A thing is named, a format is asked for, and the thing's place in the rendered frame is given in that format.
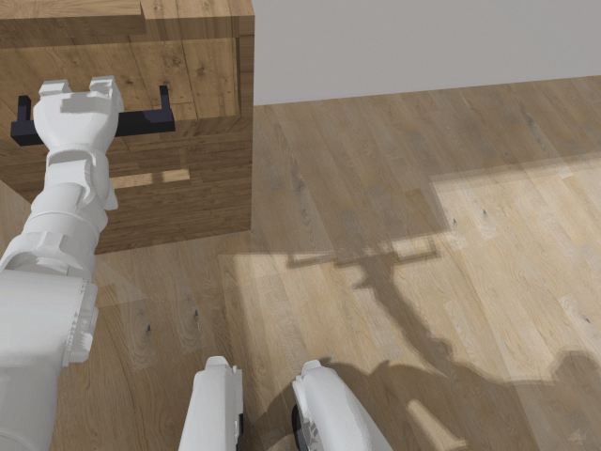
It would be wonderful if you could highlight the robot left hand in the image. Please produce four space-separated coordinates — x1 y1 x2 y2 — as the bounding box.
33 75 124 210

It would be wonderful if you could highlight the right robot shin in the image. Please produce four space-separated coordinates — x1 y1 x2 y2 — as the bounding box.
300 360 337 451

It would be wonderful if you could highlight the left robot forearm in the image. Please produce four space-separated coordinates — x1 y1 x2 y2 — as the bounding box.
0 144 110 284

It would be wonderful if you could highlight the handle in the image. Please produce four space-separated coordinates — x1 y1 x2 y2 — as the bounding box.
10 86 176 147
110 168 192 195
0 0 146 40

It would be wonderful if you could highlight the drawer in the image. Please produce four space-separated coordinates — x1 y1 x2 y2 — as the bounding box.
0 38 239 137

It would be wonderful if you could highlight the left robot thigh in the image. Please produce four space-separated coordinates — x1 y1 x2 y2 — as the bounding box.
178 364 243 451

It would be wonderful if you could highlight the robot left upper arm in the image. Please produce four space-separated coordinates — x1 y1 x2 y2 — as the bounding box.
0 270 99 451

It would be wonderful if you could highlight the cabinet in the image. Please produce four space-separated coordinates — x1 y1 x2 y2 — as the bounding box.
0 0 254 255

